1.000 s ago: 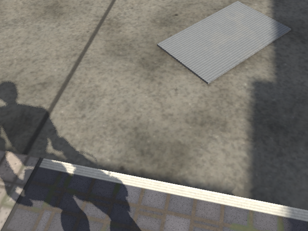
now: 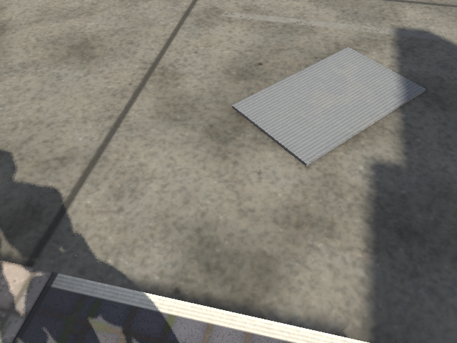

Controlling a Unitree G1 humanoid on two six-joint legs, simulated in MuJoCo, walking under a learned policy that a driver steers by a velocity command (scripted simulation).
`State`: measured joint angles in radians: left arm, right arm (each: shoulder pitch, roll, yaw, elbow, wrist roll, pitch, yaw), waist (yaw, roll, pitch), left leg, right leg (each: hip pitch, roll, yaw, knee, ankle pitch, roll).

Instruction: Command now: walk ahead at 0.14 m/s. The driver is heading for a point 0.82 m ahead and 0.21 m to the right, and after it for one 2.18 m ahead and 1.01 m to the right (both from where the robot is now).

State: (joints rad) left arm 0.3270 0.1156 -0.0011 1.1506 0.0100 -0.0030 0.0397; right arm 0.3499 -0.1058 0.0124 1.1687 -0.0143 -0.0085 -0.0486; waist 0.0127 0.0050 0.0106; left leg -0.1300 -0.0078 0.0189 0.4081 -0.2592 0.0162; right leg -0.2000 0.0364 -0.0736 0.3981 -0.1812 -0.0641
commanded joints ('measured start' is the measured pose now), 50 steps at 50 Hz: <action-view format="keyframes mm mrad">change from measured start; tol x32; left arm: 1 90 120 31 -9 1 10 0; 26 -375 59 43 -321 19 -16 -91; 50 135 224 81 -215 4 -75 -32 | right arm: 1 97 -71 -17 -13 -10 4 3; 11 379 -145 -59 -6 -16 -58 8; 50 -257 -211 -84 -372 -24 -35 82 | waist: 1 2 -46 102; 26 -48 92 179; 34 130 -144 -327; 50 40 -51 24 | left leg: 1 -158 15 -40 1 -295 61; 7 -169 13 36 223 -159 67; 13 164 407 -479 -347 -534 192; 30 193 265 231 105 1084 87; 32 12 247 229 547 815 60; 33 -331 125 203 920 -45 27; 34 -531 -33 -3 1136 -251 6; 50 -506 100 -1 469 333 9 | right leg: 1 -36 -115 189 -117 -470 -47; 8 -209 -262 422 -241 -552 -157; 13 -645 -56 85 538 -240 -34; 19 -645 -78 65 677 8 -11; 31 -4 78 -128 214 -15 -166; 34 562 -402 877 -119 -206 -410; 43 -72 -125 257 -225 302 -196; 50 167 -158 262 -163 481 -132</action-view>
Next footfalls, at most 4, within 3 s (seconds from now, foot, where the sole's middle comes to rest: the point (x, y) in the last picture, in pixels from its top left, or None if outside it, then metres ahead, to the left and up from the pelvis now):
0.64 right None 0.35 -0.12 -0.78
1.34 left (281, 275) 0.84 -0.14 -0.91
1.74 right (346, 267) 0.87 -0.38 -0.91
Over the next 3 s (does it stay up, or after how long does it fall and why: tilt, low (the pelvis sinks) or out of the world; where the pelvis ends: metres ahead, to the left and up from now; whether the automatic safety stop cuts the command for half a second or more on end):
stays up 0.83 -0.25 -0.14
